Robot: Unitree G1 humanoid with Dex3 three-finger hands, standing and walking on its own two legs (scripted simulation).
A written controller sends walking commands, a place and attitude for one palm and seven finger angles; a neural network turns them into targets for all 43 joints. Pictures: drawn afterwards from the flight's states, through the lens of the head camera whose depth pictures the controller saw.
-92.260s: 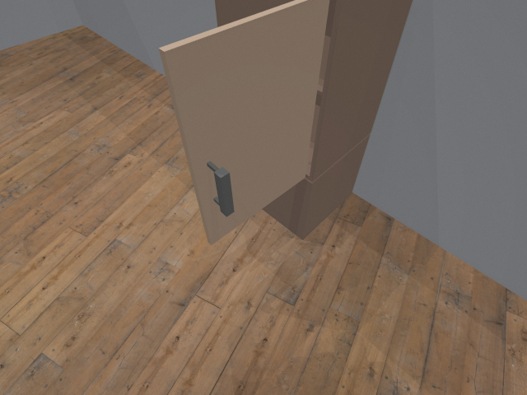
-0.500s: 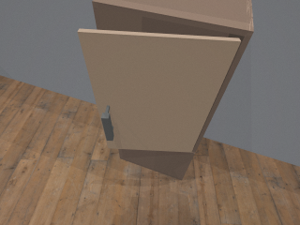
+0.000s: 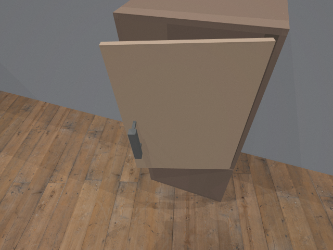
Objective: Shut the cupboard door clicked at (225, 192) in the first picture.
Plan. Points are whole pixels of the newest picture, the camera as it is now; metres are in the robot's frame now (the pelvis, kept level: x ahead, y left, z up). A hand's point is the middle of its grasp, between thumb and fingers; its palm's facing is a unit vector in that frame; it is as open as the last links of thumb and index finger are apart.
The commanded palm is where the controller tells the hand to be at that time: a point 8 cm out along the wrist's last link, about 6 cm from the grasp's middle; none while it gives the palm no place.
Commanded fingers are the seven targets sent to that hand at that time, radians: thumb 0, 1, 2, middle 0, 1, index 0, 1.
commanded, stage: look again from close up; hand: left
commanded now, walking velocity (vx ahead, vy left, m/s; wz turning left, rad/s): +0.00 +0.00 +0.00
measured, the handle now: (136, 139) +0.49 +0.16 -0.10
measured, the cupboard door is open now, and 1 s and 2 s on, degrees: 18 18 18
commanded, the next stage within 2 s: raise the hand and make a fist in 0.48 s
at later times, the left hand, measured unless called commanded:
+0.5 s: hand out of the picture +0.06 +0.15 -0.17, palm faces +0.00 -0.98 -0.22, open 7.3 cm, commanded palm none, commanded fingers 0.00 0.90 0.90 -0.20 -0.30 -0.20 -0.30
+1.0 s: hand (124, 247) +0.15 +0.13 -0.10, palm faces +0.07 -1.00 +0.00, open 6.2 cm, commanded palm +0.15 +0.19 -0.07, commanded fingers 0.00 0.90 0.90 -0.58 -0.72 -0.58 -0.72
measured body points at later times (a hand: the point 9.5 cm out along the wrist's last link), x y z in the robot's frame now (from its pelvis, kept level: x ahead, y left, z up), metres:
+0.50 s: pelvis +0.04 -0.03 +0.00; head +0.07 -0.04 +0.45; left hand +0.06 +0.20 -0.15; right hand +0.05 -0.25 -0.16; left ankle +0.03 +0.06 -0.74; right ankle +0.04 -0.15 -0.74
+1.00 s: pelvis +0.00 -0.07 -0.10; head +0.06 -0.04 +0.35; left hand +0.14 +0.18 -0.09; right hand +0.26 -0.31 -0.12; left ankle +0.03 +0.07 -0.74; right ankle +0.04 -0.14 -0.74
